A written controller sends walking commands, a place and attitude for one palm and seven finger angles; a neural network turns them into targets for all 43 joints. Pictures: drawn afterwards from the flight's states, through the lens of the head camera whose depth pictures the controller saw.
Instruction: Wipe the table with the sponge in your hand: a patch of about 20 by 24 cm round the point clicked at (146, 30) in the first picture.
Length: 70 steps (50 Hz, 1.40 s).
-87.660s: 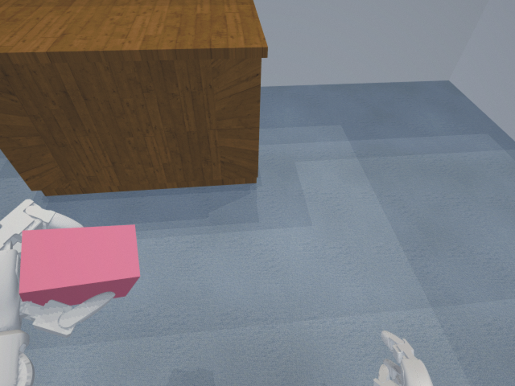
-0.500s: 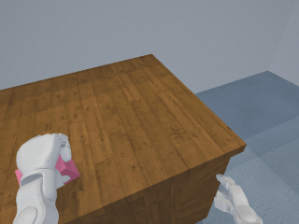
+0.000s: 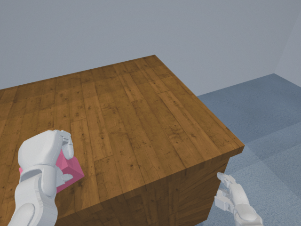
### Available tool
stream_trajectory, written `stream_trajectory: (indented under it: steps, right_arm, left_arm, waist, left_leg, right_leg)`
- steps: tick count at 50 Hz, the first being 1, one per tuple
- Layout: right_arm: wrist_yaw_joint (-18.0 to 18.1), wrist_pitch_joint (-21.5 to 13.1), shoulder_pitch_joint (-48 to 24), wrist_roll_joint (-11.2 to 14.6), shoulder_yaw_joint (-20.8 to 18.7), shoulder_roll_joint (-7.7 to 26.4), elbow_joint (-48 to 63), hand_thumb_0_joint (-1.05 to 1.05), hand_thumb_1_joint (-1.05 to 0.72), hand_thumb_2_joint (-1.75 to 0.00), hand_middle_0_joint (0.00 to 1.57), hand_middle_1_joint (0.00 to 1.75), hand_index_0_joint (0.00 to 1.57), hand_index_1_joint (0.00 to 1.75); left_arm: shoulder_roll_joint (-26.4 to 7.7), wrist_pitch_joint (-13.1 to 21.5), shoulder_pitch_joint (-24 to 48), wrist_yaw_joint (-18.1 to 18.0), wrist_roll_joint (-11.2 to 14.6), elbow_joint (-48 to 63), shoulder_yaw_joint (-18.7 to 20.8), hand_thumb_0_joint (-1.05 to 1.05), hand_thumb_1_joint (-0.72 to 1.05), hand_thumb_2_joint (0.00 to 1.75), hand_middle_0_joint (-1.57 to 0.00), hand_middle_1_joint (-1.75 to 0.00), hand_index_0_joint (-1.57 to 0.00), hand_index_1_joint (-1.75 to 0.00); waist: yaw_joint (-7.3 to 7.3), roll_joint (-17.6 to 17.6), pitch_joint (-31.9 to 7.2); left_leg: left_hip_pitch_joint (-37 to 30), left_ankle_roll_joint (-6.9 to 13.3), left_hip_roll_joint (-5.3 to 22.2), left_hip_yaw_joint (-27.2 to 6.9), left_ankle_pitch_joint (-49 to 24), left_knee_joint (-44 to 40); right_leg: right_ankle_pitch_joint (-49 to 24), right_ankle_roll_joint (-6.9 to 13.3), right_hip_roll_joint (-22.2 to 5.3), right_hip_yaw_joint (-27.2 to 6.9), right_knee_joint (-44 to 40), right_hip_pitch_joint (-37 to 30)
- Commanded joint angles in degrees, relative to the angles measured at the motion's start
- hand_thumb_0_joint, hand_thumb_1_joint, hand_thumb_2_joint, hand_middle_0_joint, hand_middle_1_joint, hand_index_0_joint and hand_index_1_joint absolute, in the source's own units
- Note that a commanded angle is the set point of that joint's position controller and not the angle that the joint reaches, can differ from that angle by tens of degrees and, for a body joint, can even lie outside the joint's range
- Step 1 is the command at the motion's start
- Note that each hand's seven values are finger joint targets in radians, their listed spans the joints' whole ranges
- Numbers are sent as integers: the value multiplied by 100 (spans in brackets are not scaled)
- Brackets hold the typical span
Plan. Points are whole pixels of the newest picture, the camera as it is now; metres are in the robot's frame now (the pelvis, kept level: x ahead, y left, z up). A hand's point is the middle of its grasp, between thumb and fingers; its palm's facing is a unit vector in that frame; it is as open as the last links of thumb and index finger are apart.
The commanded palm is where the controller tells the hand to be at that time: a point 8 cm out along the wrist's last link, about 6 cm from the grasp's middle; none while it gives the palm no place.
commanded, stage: lift the sponge slowly off the table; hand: left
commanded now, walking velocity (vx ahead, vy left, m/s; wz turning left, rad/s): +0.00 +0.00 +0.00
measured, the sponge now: (57, 174) +0.20 +0.30 +0.06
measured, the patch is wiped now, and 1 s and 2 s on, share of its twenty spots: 1.00 1.00 1.00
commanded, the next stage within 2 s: bring the sponge back beside the body in 1.50 s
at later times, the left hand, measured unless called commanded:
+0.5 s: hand (48, 154) +0.20 +0.28 +0.15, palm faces +0.17 -0.12 -0.98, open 7.5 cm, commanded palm +0.17 +0.28 +0.22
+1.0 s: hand (41, 141) +0.21 +0.28 +0.19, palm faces +0.27 -0.13 -0.95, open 7.5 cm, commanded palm +0.17 +0.27 +0.25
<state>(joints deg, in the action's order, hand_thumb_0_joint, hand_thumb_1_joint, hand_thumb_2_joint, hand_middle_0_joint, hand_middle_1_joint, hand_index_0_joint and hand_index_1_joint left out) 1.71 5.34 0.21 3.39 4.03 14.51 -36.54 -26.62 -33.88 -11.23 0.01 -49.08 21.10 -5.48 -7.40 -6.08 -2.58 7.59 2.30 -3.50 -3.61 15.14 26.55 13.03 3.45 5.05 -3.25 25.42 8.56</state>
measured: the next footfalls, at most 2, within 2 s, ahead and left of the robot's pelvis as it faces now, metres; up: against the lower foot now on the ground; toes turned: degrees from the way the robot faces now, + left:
none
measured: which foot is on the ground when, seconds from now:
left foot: down 0.00-1.00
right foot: down 0.00-1.00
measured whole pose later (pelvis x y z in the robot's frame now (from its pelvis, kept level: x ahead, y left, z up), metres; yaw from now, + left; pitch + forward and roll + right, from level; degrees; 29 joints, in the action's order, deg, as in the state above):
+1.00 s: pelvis -0.03 -0.01 +0.00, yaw +1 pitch -5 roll +0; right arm 4.9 2.1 -1.0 4.1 4.8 14.7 -38.0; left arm -32.4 -32.4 0.9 4.6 -44.7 17.1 -1.1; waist -8.0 -6.7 -2.2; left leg 8.6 1.5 -3.7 -4.1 12.6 26.3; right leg 11.0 3.7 4.8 -2.6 25.9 9.8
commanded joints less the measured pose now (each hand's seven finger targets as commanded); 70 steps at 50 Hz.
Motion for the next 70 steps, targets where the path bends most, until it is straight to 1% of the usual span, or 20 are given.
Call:
stream_trajectory:
  steps: [1, 2, 5, 7, 13, 20, 26, 27, 34, 37, 38, 41, 45, 50, 52, 56, 62, 63, 67, 70]
  right_arm:
    - [85, -376, -1531, -1, -176, 521, 1070, 0, -90, -90, 20, 30, 20, 30]
    - [109, -417, -1598, -3, -168, 526, 1120, 0, -90, -90, 20, 30, 20, 30]
    - [127, -434, -1543, -27, -162, 520, 1024, 0, -90, -90, 20, 30, 20, 30]
    - [145, -448, -1622, -19, -162, 550, 1064, 0, -90, -90, 20, 30, 20, 30]
    - [171, -510, -1659, -12, -154, 526, 1052, 0, -90, -90, 20, 30, 20, 30]
    - [218, -523, -1656, 3, -149, 574, 972, 0, -90, -90, 20, 30, 20, 30]
    - [300, -580, -1689, 2, -141, 589, 958, 0, -90, -90, 20, 30, 20, 30]
    - [313, -617, -1728, 29, -154, 614, 993, 0, -90, -90, 20, 30, 20, 30]
    - [346, -744, -1737, 12, -149, 545, 968, 0, -90, -90, 20, 30, 20, 30]
    - [323, -729, -1798, 28, -156, 572, 978, 0, -90, -90, 20, 30, 20, 30]
    - [321, -724, -1768, 37, -132, 527, 1006, 0, -90, -90, 20, 30, 20, 30]
    - [317, -693, -1740, 21, -145, 547, 966, 0, -90, -90, 20, 30, 20, 30]
    - [337, -648, -1750, 47, -113, 559, 957, 0, -90, -90, 20, 30, 20, 30]
    - [364, -690, -1799, 78, -97, 512, 1017, 0, -90, -90, 20, 30, 20, 30]
    - [358, -713, -1868, 85, -103, 522, 1054, 0, -90, -90, 20, 30, 20, 30]
    - [361, -661, -1783, 72, -96, 510, 1036, 0, -90, -90, 20, 30, 20, 30]
    - [303, -572, -1861, 87, -94, 528, 1112, 0, -90, -90, 20, 30, 20, 30]
    - [279, -556, -1888, 100, -70, 472, 1174, 0, -90, -90, 20, 30, 20, 30]
    - [245, -436, -1866, 125, -72, 539, 1130, 0, -90, -90, 20, 30, 20, 30]
    - [250, -392, -1834, 133, -53, 516, 1182, 0, -90, -90, 20, 30, 20, 30]
  left_arm:
    - [-1088, 113, 1435, -151, -198, 1029, 691, 0, 10, 130, -120, -160, -120, -160]
    - [-1190, 109, 1559, -146, -203, 1195, 737, 0, 10, 130, -120, -160, -120, -160]
    - [-1331, 125, 1488, -139, -199, 849, 913, 0, 10, 130, -120, -160, -120, -160]
    - [-1568, 117, 1687, -119, -206, 1072, 1069, 0, 10, 130, -120, -160, -120, -160]
    - [-1618, 136, 1870, -52, -155, 1025, 1085, 0, 10, 130, -120, -160, -120, -160]
    - [-1839, 138, 1711, 127, -49, 675, 1293, 0, 10, 130, -120, -160, -120, -160]
    - [-2053, 247, 2168, 223, -53, 561, 1363, 0, 10, 130, -120, -160, -120, -160]
    - [-2205, 270, 2327, 227, -48, 778, 1438, 0, 10, 130, -120, -160, -120, -160]
    - [-2102, 414, 2557, 250, -67, 681, 1373, 0, 10, 130, -120, -160, -120, -160]
    - [-2187, 386, 2483, 252, 36, 807, 1507, 0, 10, 130, -120, -160, -120, -160]
    - [-2002, 398, 2622, 251, 66, 833, 1338, 0, 10, 130, -120, -160, -120, -160]
    - [-2052, 347, 2493, 218, 138, 694, 1455, 0, 10, 130, -120, -160, -120, -160]
    - [-2062, 270, 2858, 206, 156, 605, 1429, 0, 10, 130, -120, -160, -120, -160]
    - [-1805, 212, 3214, 211, 215, 713, 1154, 0, 10, 130, -120, -160, -120, -160]
    - [-1896, 196, 3322, 203, 185, 986, 1193, 0, 10, 130, -120, -160, -120, -160]
    - [-1885, 123, 3366, 183, 214, 915, 1220, 0, 10, 130, -120, -160, -120, -160]
    - [-2106, -14, 3321, 141, 274, 1280, 1487, 0, 10, 130, -120, -160, -120, -160]
    - [-1933, -33, 3266, 155, 326, 1385, 1369, 0, 10, 130, -120, -160, -120, -160]
    - [-2151, -197, 2978, 189, 465, 1292, 1614, 0, 10, 130, -120, -160, -120, -160]
    - [-1957, -248, 3028, 224, 520, 1292, 1440, 0, 10, 130, -120, -160, -120, -160]
  waist:
    - [8, 279, -741]
    - [-9, 132, -795]
    - [-26, 426, -830]
    - [-50, 259, -865]
    - [-42, 62, -871]
    - [-34, 425, -760]
    - [-31, 245, -739]
    - [-19, 43, -766]
    - [-65, 218, -865]
    - [-103, 64, -832]
    - [-64, 90, -794]
    - [-114, 218, -757]
    - [-41, 372, -694]
    - [-42, 104, -758]
    - [-84, -210, -930]
    - [-72, 301, -906]
    - [-161, 45, -1137]
    - [-176, -58, -1161]
    - [-140, 199, -992]
    - [-94, 338, -971]
  left_leg:
    - [1, 89, 193, -343, -1257, -389]
    - [-64, 114, 191, -350, -1221, -408]
    - [15, 94, 147, -314, -1322, -344]
    - [-41, 112, 122, -319, -1313, -330]
    - [-23, 103, 88, -279, -1340, -264]
    - [101, 92, 93, -268, -1236, -204]
    - [128, 80, 81, -261, -996, -162]
    - [64, 86, 80, -319, -892, -228]
    - [87, 52, 97, -354, -878, -271]
    - [100, 34, 128, -396, -836, -347]
    - [150, 27, 135, -382, -741, -382]
    - [175, 14, 148, -360, -731, -357]
    - [213, -7, 152, -352, -570, -429]
    - [156, -15, 172, -389, -451, -539]
    - [95, -15, 175, -419, -504, -588]
    - [115, -14, 193, -417, -599, -581]
    - [63, -33, 213, -423, -978, -596]
    - [90, -36, 211, -411, -1119, -568]
    - [108, -35, 227, -377, -1109, -495]
    - [115, -23, 229, -364, -1195, -427]
  right_leg:
    - [-692, 196, -278, -492, -467, -311]
    - [-653, 231, -245, -577, -472, -322]
    - [-815, 184, -314, -551, -483, -436]
    - [-843, 221, -297, -716, -504, -426]
    - [-880, 197, -369, -690, -493, -421]
    - [-883, 123, -438, -750, -524, -368]
    - [-513, 127, -516, -858, -588, -260]
    - [-280, 171, -445, -911, -618, -189]
    - [-161, 165, -492, -758, -565, -233]
    - [-147, 198, -449, -795, -560, -225]
    - [-57, 163, -470, -646, -550, -205]
    - [-86, 148, -492, -694, -587, -170]
    - [99, 130, -460, -646, -624, -71]
    - [121, 151, -444, -540, -585, -66]
    - [16, 214, -403, -597, -506, -189]
    - [-34, 161, -416, -520, -545, -201]
    - [-425, 229, -351, -568, -428, -396]
    - [-583, 225, -383, -468, -378, -450]
    - [-596, 207, -368, -630, -465, -301]
    - [-725, 177, -407, -539, -437, -257]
